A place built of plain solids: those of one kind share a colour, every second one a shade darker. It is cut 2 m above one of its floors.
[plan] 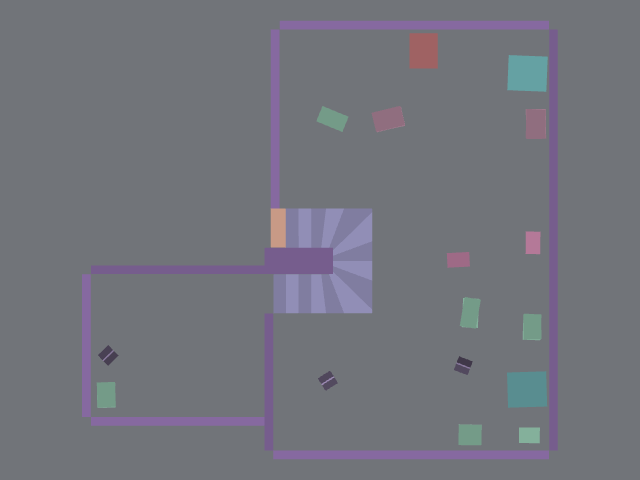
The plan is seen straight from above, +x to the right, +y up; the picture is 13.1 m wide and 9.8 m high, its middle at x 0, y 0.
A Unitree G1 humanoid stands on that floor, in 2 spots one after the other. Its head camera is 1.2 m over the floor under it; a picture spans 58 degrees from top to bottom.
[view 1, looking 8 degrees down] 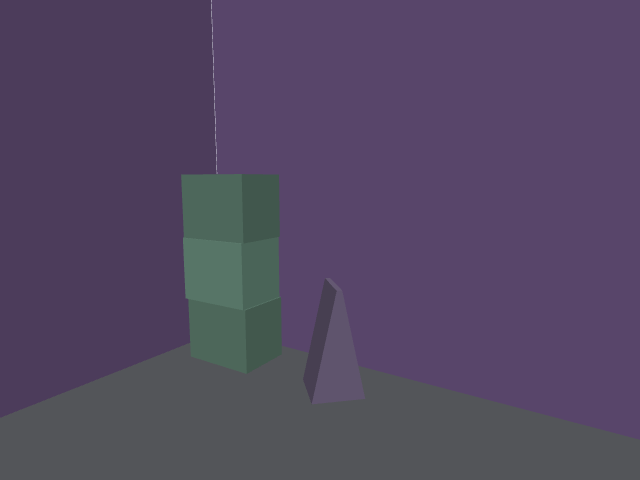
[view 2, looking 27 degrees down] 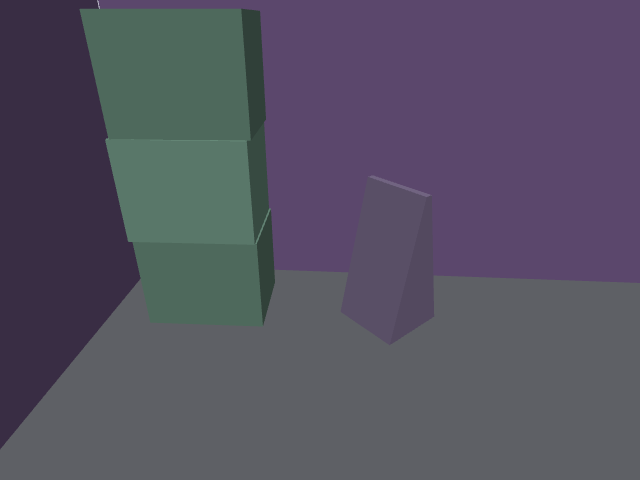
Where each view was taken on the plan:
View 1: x -2.30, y -1.13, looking -147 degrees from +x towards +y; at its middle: wall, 2.86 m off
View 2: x -2.70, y -2.55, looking -176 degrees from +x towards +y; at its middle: wall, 2.23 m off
